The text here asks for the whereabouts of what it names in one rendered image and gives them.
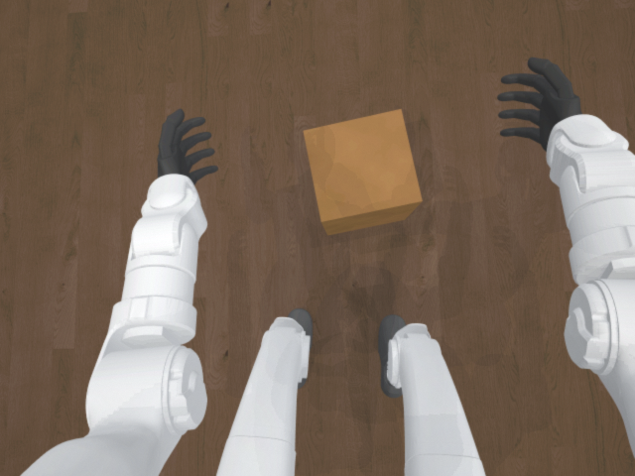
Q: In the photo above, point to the robot left upper arm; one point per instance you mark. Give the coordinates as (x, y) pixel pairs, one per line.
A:
(140, 403)

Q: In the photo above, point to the left robot forearm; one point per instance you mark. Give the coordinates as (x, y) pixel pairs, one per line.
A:
(156, 307)

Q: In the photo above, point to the robot left hand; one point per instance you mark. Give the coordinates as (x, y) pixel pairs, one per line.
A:
(172, 149)

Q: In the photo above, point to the robot left foot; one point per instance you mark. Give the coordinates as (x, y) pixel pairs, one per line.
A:
(304, 319)

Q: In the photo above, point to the carton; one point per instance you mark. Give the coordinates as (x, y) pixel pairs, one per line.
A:
(363, 172)

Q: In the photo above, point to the robot foot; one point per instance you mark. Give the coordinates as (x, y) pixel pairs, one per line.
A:
(304, 319)
(389, 325)

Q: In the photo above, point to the robot right hand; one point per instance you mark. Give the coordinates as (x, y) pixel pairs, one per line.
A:
(556, 100)

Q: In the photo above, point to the robot right upper arm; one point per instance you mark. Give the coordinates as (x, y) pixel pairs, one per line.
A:
(600, 336)

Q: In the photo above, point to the robot right foot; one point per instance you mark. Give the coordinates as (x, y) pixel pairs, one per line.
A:
(389, 325)

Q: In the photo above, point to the right robot forearm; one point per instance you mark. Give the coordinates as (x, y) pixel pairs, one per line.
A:
(595, 172)

